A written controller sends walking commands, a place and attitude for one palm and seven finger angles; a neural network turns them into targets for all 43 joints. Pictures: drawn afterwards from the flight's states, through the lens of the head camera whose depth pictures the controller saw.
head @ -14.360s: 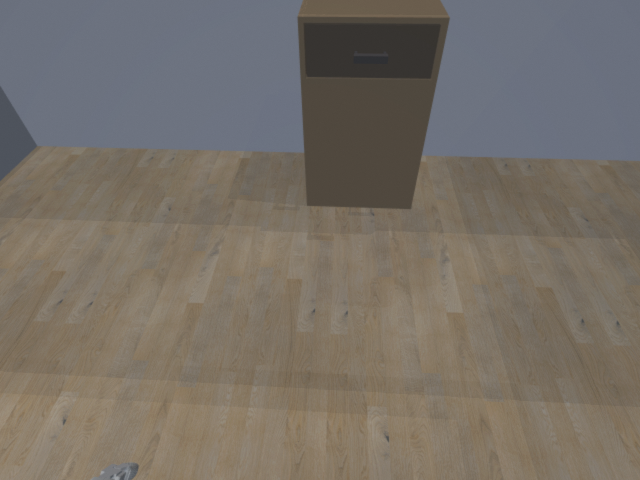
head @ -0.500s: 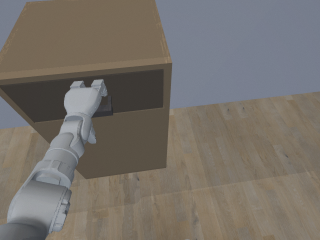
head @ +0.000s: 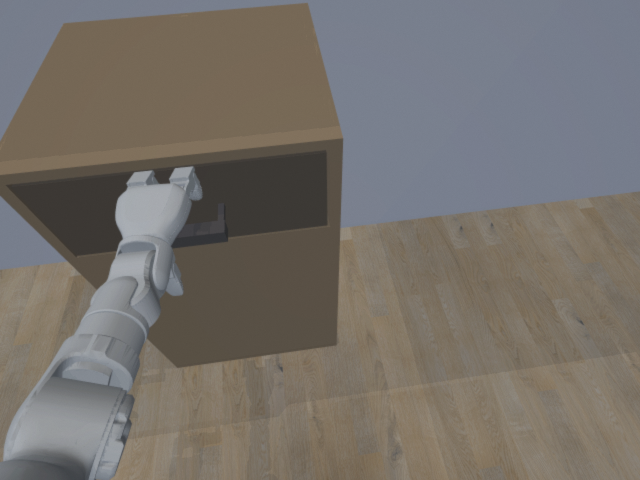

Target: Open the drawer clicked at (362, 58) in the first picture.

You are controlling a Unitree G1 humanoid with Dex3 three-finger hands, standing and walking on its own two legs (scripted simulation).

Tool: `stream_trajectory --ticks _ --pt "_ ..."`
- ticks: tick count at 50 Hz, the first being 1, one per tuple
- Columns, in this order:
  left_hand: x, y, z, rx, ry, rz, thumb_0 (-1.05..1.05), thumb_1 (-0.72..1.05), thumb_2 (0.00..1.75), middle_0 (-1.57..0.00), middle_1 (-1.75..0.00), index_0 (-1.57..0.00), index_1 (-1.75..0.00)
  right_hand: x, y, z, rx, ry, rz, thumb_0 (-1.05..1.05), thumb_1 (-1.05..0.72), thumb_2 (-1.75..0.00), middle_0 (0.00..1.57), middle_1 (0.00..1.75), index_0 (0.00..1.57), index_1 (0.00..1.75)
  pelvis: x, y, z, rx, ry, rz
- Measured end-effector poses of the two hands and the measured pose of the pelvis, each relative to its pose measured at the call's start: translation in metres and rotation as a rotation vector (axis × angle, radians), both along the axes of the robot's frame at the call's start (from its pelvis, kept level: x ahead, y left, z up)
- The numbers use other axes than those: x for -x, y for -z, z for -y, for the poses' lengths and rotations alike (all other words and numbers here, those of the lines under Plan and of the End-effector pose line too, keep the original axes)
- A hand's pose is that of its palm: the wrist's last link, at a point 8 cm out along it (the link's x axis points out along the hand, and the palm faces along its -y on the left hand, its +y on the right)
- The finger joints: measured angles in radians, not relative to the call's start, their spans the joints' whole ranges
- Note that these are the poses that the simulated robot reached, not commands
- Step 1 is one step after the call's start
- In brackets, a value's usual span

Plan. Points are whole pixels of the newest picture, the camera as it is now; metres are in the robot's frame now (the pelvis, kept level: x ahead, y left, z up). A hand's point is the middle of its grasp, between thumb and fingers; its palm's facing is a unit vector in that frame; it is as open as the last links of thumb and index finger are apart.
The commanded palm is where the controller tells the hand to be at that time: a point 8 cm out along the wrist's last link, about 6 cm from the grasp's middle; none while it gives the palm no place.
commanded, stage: move the hooked fingers above the handle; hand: left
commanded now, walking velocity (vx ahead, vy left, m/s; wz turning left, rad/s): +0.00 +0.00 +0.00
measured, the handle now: (189, 224) +0.50 +0.22 -0.02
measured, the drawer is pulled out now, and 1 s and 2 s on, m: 0.00 0.00 0.00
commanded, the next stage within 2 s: lower the fingers behind the handle in 0.80 s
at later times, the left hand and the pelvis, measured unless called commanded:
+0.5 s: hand (180, 222) +0.45 +0.20 +0.04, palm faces +0.03 -0.05 -1.00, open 13.8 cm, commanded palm +0.42 +0.23 +0.10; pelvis +0.00 +0.01 +0.00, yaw -1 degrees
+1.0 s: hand (172, 226) +0.44 +0.21 +0.04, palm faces +0.04 -0.02 -1.00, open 13.8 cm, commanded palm +0.41 +0.21 +0.09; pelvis -0.01 +0.01 +0.00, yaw +0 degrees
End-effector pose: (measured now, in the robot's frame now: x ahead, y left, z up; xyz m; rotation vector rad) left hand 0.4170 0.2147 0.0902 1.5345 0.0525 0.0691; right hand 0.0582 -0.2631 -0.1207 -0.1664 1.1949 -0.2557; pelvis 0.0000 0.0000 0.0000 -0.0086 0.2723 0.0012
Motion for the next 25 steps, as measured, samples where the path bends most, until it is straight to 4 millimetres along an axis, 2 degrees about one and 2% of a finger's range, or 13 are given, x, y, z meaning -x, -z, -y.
stream_trajectory --ticks 8,12,19,25 --pt "0.006 -0.004 -0.018 -0.039 -0.096 -0.014 0.00 -0.49 0.30 -0.32 -1.20 -0.32 -1.20 -0.009 0.003 -0.007 -0.024 -0.026 0.010 0.00 -0.90 -0.90 0.20 0.30 0.20 0.30 0.004 0.000 0.000 0.001 -0.023 0.012" --pt "0.001 -0.005 -0.010 -0.025 -0.070 -0.046 0.00 -0.49 0.30 -0.32 -1.20 -0.32 -1.20 -0.010 0.000 -0.009 -0.015 -0.032 0.016 0.00 -0.90 -0.90 0.20 0.30 0.20 0.30 0.006 -0.001 -0.001 0.003 -0.032 0.017" --pt "-0.014 -0.006 0.017 0.016 0.034 -0.024 0.00 -0.49 0.30 -0.32 -1.20 -0.32 -1.20 0.001 0.000 -0.007 0.004 -0.014 0.011 0.00 -0.90 -0.90 0.20 0.30 0.20 0.30 0.005 0.001 -0.004 0.003 -0.018 0.001" --pt "-0.015 -0.003 0.010 0.010 -0.001 0.018 0.00 -0.49 0.30 -0.34 -1.22 -0.32 -1.20 0.016 0.004 -0.009 -0.010 0.020 -0.023 0.00 -0.90 -0.90 0.20 0.30 0.20 0.30 0.003 0.002 -0.006 -0.001 0.018 -0.013"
